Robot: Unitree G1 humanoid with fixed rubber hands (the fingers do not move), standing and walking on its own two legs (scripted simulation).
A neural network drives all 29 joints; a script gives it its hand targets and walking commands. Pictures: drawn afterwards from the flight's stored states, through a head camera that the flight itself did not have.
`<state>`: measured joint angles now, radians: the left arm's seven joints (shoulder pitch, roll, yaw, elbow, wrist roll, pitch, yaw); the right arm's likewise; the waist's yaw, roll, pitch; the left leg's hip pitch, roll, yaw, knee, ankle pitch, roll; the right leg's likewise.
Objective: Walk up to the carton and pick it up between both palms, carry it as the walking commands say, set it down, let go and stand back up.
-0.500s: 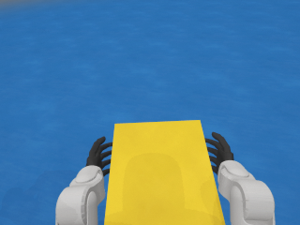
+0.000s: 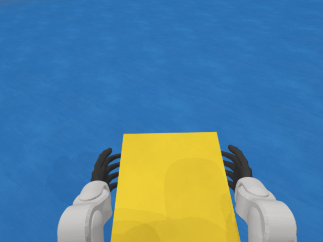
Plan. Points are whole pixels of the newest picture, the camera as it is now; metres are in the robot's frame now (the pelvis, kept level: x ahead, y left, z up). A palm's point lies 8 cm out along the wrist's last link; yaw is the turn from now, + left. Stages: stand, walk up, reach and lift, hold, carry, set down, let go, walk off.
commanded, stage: carry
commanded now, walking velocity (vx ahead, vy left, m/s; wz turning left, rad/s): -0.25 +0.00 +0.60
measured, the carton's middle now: (170, 199) +0.23 +0.00 +0.02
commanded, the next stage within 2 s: none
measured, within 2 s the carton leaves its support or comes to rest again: neither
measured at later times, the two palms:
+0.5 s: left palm out of the picture -0.03 +0.24 +0.08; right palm out of the picture +0.08 -0.03 +0.08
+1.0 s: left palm out of the picture -0.22 +0.18 +0.12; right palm out of the picture -0.06 -0.06 +0.11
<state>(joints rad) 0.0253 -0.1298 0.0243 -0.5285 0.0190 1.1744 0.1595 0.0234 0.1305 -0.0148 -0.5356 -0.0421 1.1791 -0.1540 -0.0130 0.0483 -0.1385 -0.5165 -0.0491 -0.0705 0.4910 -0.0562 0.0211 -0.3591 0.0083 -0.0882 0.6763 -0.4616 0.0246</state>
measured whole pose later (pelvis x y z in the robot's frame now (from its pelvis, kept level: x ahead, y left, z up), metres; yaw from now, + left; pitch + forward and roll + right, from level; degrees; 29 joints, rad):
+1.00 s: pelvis -0.34 -0.06 +0.02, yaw +34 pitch +2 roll +4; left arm 0.07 -0.13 0.03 -0.56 0.03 1.16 0.15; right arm 0.02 0.13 0.01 -0.55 -0.05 1.19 -0.15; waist -0.03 0.00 -0.08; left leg -0.65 -0.01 0.04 1.24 -0.34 -0.06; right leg -0.31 -0.14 -0.18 0.53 -0.25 -0.03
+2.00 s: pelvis -0.61 -0.28 -0.01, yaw +72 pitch +2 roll +3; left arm 0.03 -0.13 0.04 -0.56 0.05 1.18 0.14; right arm -0.01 0.13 0.00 -0.53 -0.04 1.19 -0.15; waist -0.02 -0.06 -0.04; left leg -0.33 -0.01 0.10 0.63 -0.33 -0.02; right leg -0.51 -0.25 -0.21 0.81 -0.41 0.04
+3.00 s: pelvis -0.68 -0.60 +0.01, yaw +98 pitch +3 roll +1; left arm 0.04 -0.13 0.01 -0.55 0.04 1.20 0.15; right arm 0.04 0.13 0.00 -0.56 -0.07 1.20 -0.14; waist 0.01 0.00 -0.14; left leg -0.38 0.01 0.08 0.49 -0.18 0.02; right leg -0.31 -0.06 -0.09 0.61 -0.39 0.05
